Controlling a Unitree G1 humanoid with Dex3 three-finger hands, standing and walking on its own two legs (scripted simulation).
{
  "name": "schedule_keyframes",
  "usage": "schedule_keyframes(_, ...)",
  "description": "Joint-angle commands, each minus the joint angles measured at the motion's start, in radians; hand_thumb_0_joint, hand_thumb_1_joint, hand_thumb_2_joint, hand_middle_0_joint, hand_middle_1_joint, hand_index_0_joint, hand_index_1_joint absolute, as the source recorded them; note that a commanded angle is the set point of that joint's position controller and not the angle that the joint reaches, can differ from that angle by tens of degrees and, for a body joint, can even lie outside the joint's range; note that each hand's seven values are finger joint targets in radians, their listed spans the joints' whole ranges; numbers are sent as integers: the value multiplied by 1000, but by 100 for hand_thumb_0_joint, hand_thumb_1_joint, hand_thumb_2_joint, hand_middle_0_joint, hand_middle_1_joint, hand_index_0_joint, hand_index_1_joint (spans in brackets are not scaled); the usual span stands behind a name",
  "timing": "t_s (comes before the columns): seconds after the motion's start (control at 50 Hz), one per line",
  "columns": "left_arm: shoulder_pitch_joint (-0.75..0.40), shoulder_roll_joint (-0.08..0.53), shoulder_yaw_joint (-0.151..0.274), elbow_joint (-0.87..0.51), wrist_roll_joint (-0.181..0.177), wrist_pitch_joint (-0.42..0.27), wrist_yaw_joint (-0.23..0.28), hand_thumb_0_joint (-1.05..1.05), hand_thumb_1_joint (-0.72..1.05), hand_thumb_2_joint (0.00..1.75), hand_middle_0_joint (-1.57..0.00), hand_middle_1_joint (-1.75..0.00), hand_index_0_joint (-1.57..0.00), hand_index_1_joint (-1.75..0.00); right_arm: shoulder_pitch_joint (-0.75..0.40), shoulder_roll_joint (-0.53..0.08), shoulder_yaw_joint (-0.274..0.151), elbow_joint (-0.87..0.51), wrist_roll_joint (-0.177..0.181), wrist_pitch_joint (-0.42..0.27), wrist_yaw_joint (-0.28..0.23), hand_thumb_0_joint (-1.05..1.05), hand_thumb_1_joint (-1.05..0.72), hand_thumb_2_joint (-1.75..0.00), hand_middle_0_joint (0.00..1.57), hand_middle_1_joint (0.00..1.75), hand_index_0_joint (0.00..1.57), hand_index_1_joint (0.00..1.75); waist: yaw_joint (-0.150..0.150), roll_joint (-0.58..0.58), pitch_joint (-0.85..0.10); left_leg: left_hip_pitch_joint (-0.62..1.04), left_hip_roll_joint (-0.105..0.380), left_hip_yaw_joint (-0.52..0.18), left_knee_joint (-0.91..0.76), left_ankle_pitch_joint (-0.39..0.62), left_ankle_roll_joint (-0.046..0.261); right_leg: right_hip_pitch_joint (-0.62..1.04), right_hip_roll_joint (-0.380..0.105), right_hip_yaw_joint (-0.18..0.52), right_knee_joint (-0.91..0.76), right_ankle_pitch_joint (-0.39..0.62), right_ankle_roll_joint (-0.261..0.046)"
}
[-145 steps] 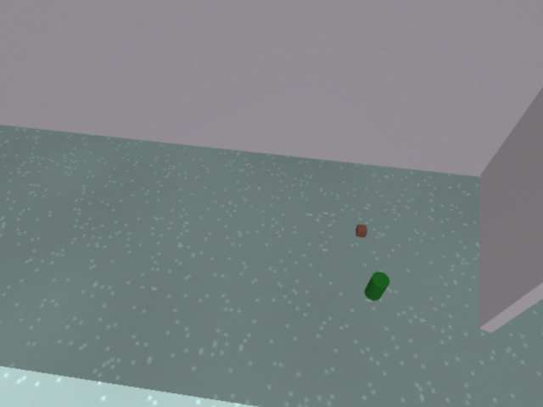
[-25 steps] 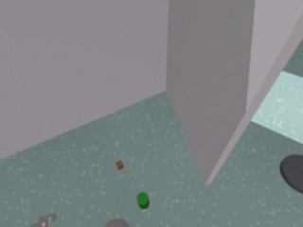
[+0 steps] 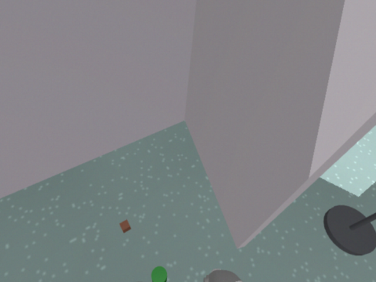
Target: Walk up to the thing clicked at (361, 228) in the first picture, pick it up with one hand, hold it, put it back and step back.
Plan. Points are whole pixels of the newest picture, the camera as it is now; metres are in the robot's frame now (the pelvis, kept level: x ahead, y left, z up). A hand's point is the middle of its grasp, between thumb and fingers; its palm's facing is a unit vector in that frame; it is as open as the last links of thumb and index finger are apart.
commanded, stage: walk up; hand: left
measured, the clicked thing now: (125, 226) +0.45 +0.27 -0.75
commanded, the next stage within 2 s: none
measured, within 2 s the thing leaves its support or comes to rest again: neither
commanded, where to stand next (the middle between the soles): +0.08 +0.01 m, yaw +2 degrees
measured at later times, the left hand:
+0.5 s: hand out of the picture +0.12 +0.25 -0.15, palm faces -0.02 -0.93 -0.37, open 7.4 cm
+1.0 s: hand out of the picture +0.09 +0.26 -0.14, palm faces +0.02 -0.94 -0.35, open 7.4 cm
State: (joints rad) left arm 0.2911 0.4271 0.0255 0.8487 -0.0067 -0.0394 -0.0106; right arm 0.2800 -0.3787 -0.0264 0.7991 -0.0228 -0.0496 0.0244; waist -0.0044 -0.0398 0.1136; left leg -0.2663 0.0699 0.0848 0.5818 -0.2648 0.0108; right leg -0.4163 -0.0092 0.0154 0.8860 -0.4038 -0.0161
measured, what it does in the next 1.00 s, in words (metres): steps on the spot: right foot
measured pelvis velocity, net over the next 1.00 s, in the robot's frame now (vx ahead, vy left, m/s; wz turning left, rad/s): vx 0.02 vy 0.00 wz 0.02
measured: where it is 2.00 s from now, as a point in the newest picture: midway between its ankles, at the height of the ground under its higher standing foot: outside the picture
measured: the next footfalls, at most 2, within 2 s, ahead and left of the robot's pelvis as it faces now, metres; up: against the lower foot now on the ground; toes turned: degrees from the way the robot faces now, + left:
right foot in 0.10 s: +0.11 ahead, -0.14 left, +0.00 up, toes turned -2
left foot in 1.76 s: -0.02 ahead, +0.16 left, +0.00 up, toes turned +2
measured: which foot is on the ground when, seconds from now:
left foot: down 0.00-1.00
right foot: up 0.00-0.08, down 0.10-1.00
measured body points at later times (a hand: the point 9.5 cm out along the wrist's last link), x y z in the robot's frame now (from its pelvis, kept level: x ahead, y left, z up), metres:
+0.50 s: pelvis +0.01 +0.00 -0.01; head +0.02 -0.01 +0.44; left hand +0.12 +0.30 -0.12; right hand +0.07 -0.31 -0.14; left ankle +0.01 +0.14 -0.73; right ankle +0.07 -0.13 -0.73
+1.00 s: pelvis +0.02 +0.00 +0.01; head +0.03 +0.00 +0.46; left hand +0.09 +0.31 -0.12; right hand +0.12 -0.30 -0.12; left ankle +0.01 +0.14 -0.73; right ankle +0.07 -0.13 -0.73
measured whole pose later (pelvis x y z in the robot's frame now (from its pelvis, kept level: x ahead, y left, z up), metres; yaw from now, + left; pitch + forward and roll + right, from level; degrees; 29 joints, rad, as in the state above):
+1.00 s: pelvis +0.02 +0.00 +0.01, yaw +1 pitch -2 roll +0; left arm 0.09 0.35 0.00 1.17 0.00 -0.02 -0.01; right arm 0.09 -0.36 0.00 1.12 0.00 0.00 0.02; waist 0.02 0.02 0.05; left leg -0.14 0.03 -0.02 0.41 -0.23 -0.03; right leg -0.20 -0.04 -0.03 0.38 -0.14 0.03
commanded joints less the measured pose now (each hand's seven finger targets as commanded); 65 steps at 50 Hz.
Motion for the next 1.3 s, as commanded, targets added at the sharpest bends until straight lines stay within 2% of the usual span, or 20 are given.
schedule_keyframes(0.0, 68, 139, 61, -12, 9, -22, 20, 0, 90, 90, -20, -30, -20, -30, -32, -252, -66, -62, 10, -2, -19, 0, -90, -90, 20, 30, 20, 30, 6, 242, -117, -9, 179, -131, -88, 435, 191, 115, 9, -60, -158, 92, 13)
schedule_keyframes(0.06, 97, 151, 69, 18, 18, -31, 35, 0, 90, 90, -20, -30, -20, -30, -87, -215, -50, -63, 29, 24, -16, 0, -90, -90, 20, 30, 20, 30, 54, 159, -155, -94, 133, -99, 63, 247, 122, 280, 28, -59, -357, 255, -12)
schedule_keyframes(0.08, 81, 187, 75, 17, 24, -38, 39, 0, 90, 90, -20, -30, -20, -30, -75, -174, -37, -61, 34, 30, -17, 0, -90, -90, 20, 30, 20, 30, 52, 57, -166, -140, 95, -73, 136, 134, 77, 310, -34, 41, -388, 314, -34)
schedule_keyframes(0.1, 35, 236, 82, 6, 33, -46, 42, 0, 90, 90, -20, -30, -20, -30, -49, -127, -24, -56, 39, 37, -16, 0, -90, -90, 20, 30, 20, 30, 20, -81, -146, -214, 9, -43, 228, -56, 20, 279, -219, 320, -458, 350, -101)
schedule_keyframes(0.12, -22, 275, 80, -10, 22, -43, 41, 0, 90, 90, -20, -30, -20, -30, -51, -157, -31, -38, 39, 51, -27, 0, -90, -90, 20, 30, 20, 30, 22, -93, -119, -157, -25, -99, 303, -316, 16, 132, -362, 468, -535, 286, -224)
schedule_keyframes(0.14, -85, 284, 78, -13, 23, -38, 41, 0, 90, 90, -20, -30, -20, -30, -46, -201, -49, -6, 30, 58, -33, 0, -90, -90, 20, 30, 20, 30, 10, -109, -79, -112, 12, -122, 356, -339, 15, 51, -369, 474, -517, 271, -265)
schedule_keyframes(0.2, -117, 221, 60, 2, 24, -37, 41, 0, 90, 90, -20, -30, -20, -30, -44, -203, -47, 50, 42, 50, -25, 0, -90, -90, 20, 30, 20, 30, -11, -127, -85, -114, 7, -123, 246, -263, 25, 103, -251, 294, -469, 351, -176)
schedule_keyframes(0.26, -137, 220, 58, 12, 26, -32, 38, 0, 90, 90, -20, -30, -20, -30, -22, -196, -42, 95, 34, 43, -26, 0, -90, -90, 20, 30, 20, 30, -7, -164, -162, -39, -24, -82, 117, -167, 14, 159, -210, 221, -399, 449, -152)
schedule_keyframes(0.3, -164, 204, 55, 16, 17, -20, 35, 0, 90, 90, -20, -30, -20, -30, -5, -188, -41, 127, 28, 30, -27, 0, -90, -90, 20, 30, 20, 30, -21, -145, -206, 62, -34, -74, -49, 2, 7, 149, -183, 164, -338, 461, -120)
schedule_keyframes(0.34, -181, 146, 40, 14, 2, -12, 30, 0, 90, 90, -20, -30, -20, -30, -32, -239, -52, 137, 13, 17, -32, 0, -90, -90, 20, 30, 20, 30, -9, -14, -230, 99, 80, -228, -127, 169, 44, 109, -124, 96, -269, 361, -48)
schedule_keyframes(0.36, -167, 134, 35, 37, -2, -7, 30, 0, 90, 90, -20, -30, -20, -30, -131, -264, -51, 123, 19, 13, -28, 0, -90, -90, 20, 30, 20, 30, 31, 45, -190, 17, 124, -290, -139, 101, 78, 125, -58, 44, -301, 210, -18)
schedule_keyframes(0.38, -174, 151, 40, 67, 4, -4, 31, 0, 90, 90, -20, -30, -20, -30, -171, -253, -43, 129, 21, 16, -21, 0, -90, -90, 20, 30, 20, 30, 43, 53, -151, -58, 119, -268, -128, 37, 84, 186, -55, 39, -337, 120, -15)
schedule_keyframes(0.4, -170, 156, 39, 82, 11, -8, 31, 0, 90, 90, -20, -30, -20, -30, -180, -225, -32, 141, 23, 19, -18, 0, -90, -90, 20, 30, 20, 30, 47, 54, -145, -75, 89, -225, -125, -1, 63, 208, -82, 76, -387, 104, -25)
schedule_keyframes(0.42, -201, 167, 41, 87, 13, -8, 25, 0, 90, 90, -20, -30, -20, -30, -161, -207, -23, 156, 20, 23, -16, 0, -90, -90, 20, 30, 20, 30, 27, 37, -125, -75, 49, -191, -136, -67, 49, 186, -101, 112, -418, 65, -31)
schedule_keyframes(0.46, -233, 166, 39, 96, 12, -5, 20, 0, 90, 90, -20, -30, -20, -30, -131, -210, -21, 185, 14, 22, -16, 0, -90, -90, 20, 30, 20, 30, 10, 70, -101, -63, 44, -199, -186, -151, 41, 149, -111, 114, -436, -8, -40)
schedule_keyframes(0.5, -233, 155, 34, 123, 9, -3, 16, 0, 90, 90, -20, -30, -20, -30, -160, -215, -19, 202, 12, 20, -12, 0, -90, -90, 20, 30, 20, 30, 22, 98, -78, -79, 53, -224, -221, -170, 42, 164, -90, 86, -454, -8, -34)
schedule_keyframes(0.68, -259, 141, 23, 198, 5, -5, 9, 0, 90, 90, -20, -30, -20, -30, -191, -209, -9, 248, 17, 12, -17, 0, -90, -90, 20, 30, 20, 30, 22, 94, -117, 5, 59, -200, -257, 7, 26, 244, -97, 63, -516, 196, -10)
schedule_keyframes(0.92, -284, 134, 20, 250, 8, -4, 11, 0, 90, 90, -20, -30, -20, -30, -205, -200, -15, 281, 25, 25, -21, 0, -90, -90, 20, 30, 20, 30, 4, 32, -142, 82, 48, -176, -265, 107, 17, 278, -120, 51, -579, 260, 3)
schedule_keyframes(1.06, -272, 129, 24, 257, 11, -5, 14, 0, 90, 90, -20, -30, -20, -30, -226, -193, -16, 280, 26, 25, -22, 0, -90, -90, 20, 30, 20, 30, 9, 30, -178, 121, 52, -168, -258, 223, 12, 320, -128, 31, -564, 386, 9)
schedule_keyframes(1.28, -277, 125, 30, 250, 14, 0, 17, 0, 90, 90, -20, -30, -20, -30, -238, -185, -20, 278, 20, 28, -24, 0, -90, -90, 20, 30, 20, 30, 12, 51, -158, 111, 52, -169, -288, 206, 8, 333, -126, 18, -573, 360, 13)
